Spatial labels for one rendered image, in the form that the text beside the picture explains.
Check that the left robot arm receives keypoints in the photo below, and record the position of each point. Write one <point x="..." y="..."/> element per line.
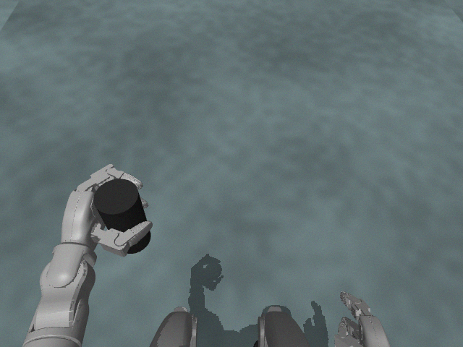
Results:
<point x="62" y="313"/>

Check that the left robot hand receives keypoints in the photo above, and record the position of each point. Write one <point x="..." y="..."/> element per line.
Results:
<point x="83" y="224"/>

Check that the right robot hand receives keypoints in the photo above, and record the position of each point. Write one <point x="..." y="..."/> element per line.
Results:
<point x="368" y="332"/>

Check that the can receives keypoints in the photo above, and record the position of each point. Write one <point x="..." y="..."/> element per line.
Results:
<point x="119" y="205"/>

